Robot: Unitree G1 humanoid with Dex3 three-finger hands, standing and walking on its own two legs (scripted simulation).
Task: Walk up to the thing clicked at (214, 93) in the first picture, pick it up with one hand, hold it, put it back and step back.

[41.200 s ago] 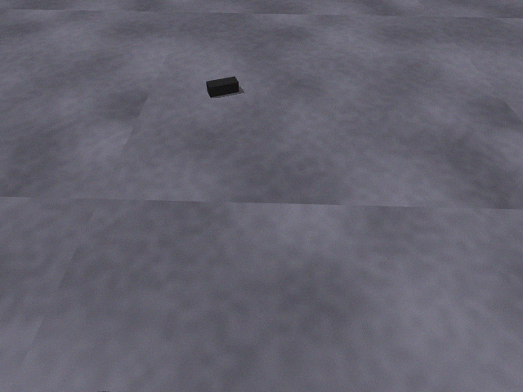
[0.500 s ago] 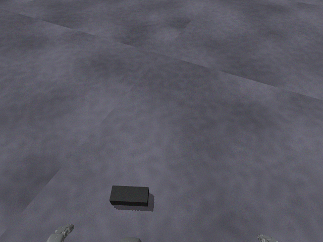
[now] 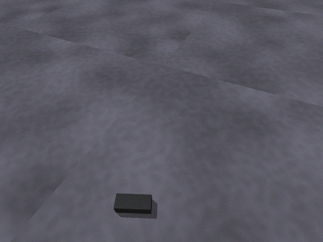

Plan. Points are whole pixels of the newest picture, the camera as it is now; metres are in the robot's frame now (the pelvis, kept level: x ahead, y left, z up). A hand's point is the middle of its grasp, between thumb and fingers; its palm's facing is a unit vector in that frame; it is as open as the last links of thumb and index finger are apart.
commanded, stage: stand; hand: left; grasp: from above
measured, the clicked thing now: (133, 203) +0.45 +0.20 -0.74
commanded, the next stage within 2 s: step back in 1.70 s
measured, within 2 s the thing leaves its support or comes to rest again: neither
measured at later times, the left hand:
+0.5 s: hand out of the picture +0.05 +0.23 -0.16, palm faces +0.02 -0.94 -0.33, open 7.4 cm
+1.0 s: hand out of the picture +0.08 +0.22 -0.16, palm faces +0.01 -0.95 -0.31, open 7.4 cm
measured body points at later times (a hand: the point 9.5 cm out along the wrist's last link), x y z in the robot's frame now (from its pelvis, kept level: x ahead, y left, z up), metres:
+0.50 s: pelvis +0.00 -0.01 +0.00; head +0.00 -0.01 +0.45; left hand +0.05 +0.28 -0.14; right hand +0.05 -0.30 -0.14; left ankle +0.02 +0.11 -0.74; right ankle +0.02 -0.14 -0.74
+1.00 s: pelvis +0.02 -0.01 +0.00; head +0.02 -0.02 +0.45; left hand +0.08 +0.27 -0.14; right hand +0.07 -0.30 -0.14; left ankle +0.02 +0.11 -0.74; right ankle +0.02 -0.14 -0.74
